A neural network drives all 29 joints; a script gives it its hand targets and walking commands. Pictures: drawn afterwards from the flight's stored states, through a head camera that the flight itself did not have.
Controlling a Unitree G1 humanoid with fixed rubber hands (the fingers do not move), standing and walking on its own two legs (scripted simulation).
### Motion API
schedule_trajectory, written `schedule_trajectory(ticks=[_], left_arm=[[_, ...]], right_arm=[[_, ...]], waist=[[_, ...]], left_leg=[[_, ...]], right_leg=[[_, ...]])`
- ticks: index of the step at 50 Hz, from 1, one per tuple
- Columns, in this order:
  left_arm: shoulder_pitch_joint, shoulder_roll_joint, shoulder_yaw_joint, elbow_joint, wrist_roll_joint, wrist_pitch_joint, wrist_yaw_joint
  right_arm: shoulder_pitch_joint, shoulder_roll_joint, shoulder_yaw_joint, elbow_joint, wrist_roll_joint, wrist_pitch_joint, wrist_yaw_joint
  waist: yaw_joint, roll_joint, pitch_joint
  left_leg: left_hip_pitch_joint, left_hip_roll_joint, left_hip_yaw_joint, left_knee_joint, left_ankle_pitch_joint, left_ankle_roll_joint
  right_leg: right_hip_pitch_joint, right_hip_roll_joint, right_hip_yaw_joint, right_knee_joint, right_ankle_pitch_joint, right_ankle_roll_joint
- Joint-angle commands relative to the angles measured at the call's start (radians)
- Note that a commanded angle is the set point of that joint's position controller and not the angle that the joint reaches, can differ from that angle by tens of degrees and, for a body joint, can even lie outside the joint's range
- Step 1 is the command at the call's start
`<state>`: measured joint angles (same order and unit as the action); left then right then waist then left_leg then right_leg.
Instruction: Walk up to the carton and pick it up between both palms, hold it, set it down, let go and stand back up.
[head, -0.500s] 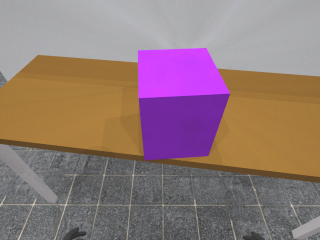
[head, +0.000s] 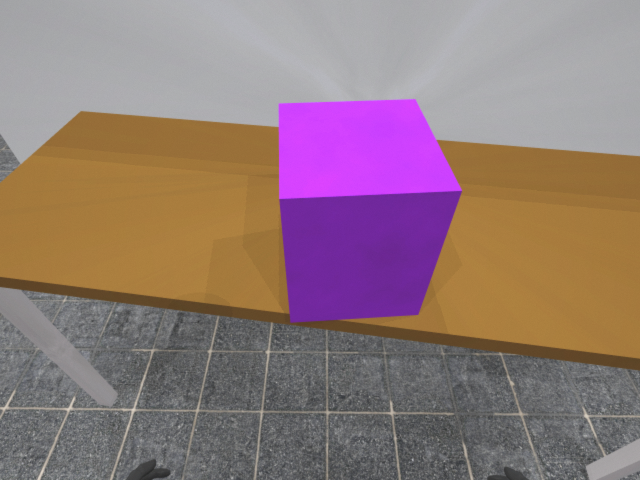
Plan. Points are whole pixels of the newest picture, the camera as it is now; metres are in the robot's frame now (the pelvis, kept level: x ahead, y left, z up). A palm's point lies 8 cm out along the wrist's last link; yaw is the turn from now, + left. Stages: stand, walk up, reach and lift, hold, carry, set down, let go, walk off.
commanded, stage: stand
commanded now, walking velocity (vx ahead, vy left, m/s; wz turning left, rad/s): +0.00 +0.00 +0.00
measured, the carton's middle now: (351, 213) +0.48 -0.03 +0.08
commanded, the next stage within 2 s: walk up in 0.60 s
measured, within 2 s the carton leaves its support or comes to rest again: neither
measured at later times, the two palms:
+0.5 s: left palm out of the picture +0.10 +0.25 -0.09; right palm out of the picture +0.10 -0.25 -0.09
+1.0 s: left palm out of the picture +0.05 +0.32 -0.09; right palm out of the picture +0.10 -0.25 -0.10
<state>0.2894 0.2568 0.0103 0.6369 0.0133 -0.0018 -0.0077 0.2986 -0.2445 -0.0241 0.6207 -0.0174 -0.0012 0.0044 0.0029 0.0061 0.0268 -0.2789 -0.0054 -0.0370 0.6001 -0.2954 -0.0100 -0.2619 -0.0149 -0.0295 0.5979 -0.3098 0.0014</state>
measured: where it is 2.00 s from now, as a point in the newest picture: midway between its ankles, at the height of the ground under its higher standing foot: outside the picture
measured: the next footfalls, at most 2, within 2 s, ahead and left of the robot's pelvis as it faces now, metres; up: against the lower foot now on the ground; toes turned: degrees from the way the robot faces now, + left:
left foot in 1.08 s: +0.03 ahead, +0.20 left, +0.00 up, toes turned -3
right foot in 1.34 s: -0.01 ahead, -0.04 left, +0.00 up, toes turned -3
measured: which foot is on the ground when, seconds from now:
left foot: down 0.00-0.82, up 0.84-1.00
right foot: down 0.00-1.00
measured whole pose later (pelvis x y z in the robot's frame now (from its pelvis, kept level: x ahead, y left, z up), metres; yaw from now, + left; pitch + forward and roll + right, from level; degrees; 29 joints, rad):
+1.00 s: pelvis -0.02 +0.03 +0.00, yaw +0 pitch -2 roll +0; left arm 0.32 0.31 0.06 0.63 0.05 0.01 0.06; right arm 0.22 -0.33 -0.06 0.60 -0.05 0.09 0.02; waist 0.02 0.03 0.12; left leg -0.43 0.03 -0.05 0.98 -0.48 -0.04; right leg -0.30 -0.07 0.00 0.62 -0.28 0.04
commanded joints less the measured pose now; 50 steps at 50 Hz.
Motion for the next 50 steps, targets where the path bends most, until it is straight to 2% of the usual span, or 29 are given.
schedule_trajectory(ticks=[1,9,13,22,34,39,40,41,42,43,44,45,47,48,50], left_arm=[[-0.015,0.122,0.04,-0.084,-0.002,-0.024,0.005],[-0.008,0.126,0.038,-0.072,-0.002,-0.023,0.005],[-0.002,0.123,0.037,-0.067,-0.001,-0.022,0.006],[-0.002,0.129,0.033,-0.057,-0.003,-0.021,0.006],[0.006,0.133,0.034,-0.045,-0.003,-0.021,0.006],[0.01,0.131,0.03,-0.041,-0.004,-0.021,0.007],[0.07,0.223,0.079,-0.057,0.019,-0.026,0.037],[0.116,0.274,0.096,-0.043,0.023,-0.026,0.054],[0.121,0.29,0.108,-0.053,0.026,-0.023,0.066],[0.137,0.283,0.118,-0.052,0.035,-0.022,0.075],[0.131,0.262,0.118,-0.05,0.041,-0.019,0.083],[0.104,0.25,0.12,-0.052,0.042,-0.016,0.088],[0.036,0.22,0.11,-0.073,0.04,-0.009,0.082],[0.012,0.221,0.105,-0.086,0.038,-0.006,0.074],[0.001,0.239,0.11,-0.107,0.036,0.0,0.059]], right_arm=[[-0.009,-0.115,-0.036,-0.092,0.002,-0.023,-0.005],[-0.001,-0.122,-0.035,-0.084,0.001,-0.022,-0.006],[-0.004,-0.123,-0.034,-0.082,0.001,-0.023,-0.006],[0.008,-0.128,-0.031,-0.079,0.003,-0.024,-0.007],[0.017,-0.13,-0.028,-0.066,0.002,-0.022,-0.008],[0.019,-0.131,-0.026,-0.06,0.004,-0.023,-0.009],[-0.066,-0.226,-0.052,-0.085,-0.03,0.006,0.002],[-0.065,-0.204,-0.051,-0.102,-0.05,0.023,0.01],[-0.047,-0.168,-0.047,-0.103,-0.06,0.04,0.013],[-0.05,-0.159,-0.05,-0.107,-0.065,0.06,0.014],[-0.063,-0.157,-0.051,-0.108,-0.062,0.074,0.014],[-0.081,-0.146,-0.05,-0.117,-0.055,0.081,0.016],[-0.065,-0.12,-0.047,-0.107,-0.038,0.083,0.018],[-0.052,-0.106,-0.044,-0.096,-0.027,0.08,0.021],[-0.062,-0.104,-0.045,-0.095,-0.012,0.068,0.028]], waist=[[-0.001,0.001,-0.021],[-0.002,-0.01,-0.024],[0.003,0.015,-0.025],[-0.002,-0.007,-0.023],[0.0,-0.005,-0.013],[0.002,0.001,-0.024],[0.028,0.025,0.055],[0.031,-0.028,0.017],[0.029,-0.118,0.002],[0.041,-0.126,-0.009],[0.036,-0.082,-0.007],[0.033,-0.075,0.009],[0.009,-0.1,0.003],[0.006,-0.147,-0.013],[0.019,-0.217,-0.026]], left_leg=[[-0.011,0.075,-0.085,-0.112,0.101,0.033],[0.003,0.073,-0.084,-0.111,0.104,0.033],[-0.003,0.077,-0.088,-0.116,0.109,0.034],[-0.005,0.078,-0.095,-0.123,0.108,0.035],[0.002,0.072,-0.09,-0.124,0.089,0.031],[0.007,0.073,-0.091,-0.124,0.122,0.031],[-0.103,0.042,-0.036,0.043,0.257,0.037],[-0.134,0.021,0.007,0.172,0.174,0.015],[-0.161,0.016,0.01,0.307,-0.12,0.001],[-0.203,0.032,-0.038,0.471,-0.253,-0.008],[-0.236,0.046,-0.071,0.567,-0.26,-0.015],[-0.264,0.058,-0.092,0.587,-0.239,-0.018],[-0.23,0.067,-0.074,0.489,-0.191,-0.031],[-0.183,0.065,-0.041,0.394,-0.195,-0.037],[-0.073,0.049,0.021,0.213,-0.194,-0.03]], right_leg=[[0.0,-0.082,0.1,-0.128,0.079,-0.034],[-0.009,-0.081,0.104,-0.138,0.067,-0.035],[0.003,-0.082,0.102,-0.131,0.083,-0.035],[0.002,-0.08,0.097,-0.137,0.073,-0.033],[-0.009,-0.082,0.103,-0.152,0.048,-0.035],[0.005,-0.082,0.101,-0.145,0.084,-0.033],[0.031,-0.164,0.206,-0.144,0.253,-0.077],[0.077,-0.281,0.313,-0.163,0.404,-0.155],[0.083,-0.387,0.405,-0.187,0.532,-0.247],[0.077,-0.442,0.454,-0.203,0.571,-0.319],[0.076,-0.433,0.43,-0.191,0.586,-0.335],[0.076,-0.402,0.38,-0.171,0.6,-0.316],[0.06,-0.297,0.251,-0.153,0.537,-0.231],[0.049,-0.254,0.199,-0.14,0.507,-0.203],[0.009,-0.209,0.157,-0.094,0.45,-0.179]])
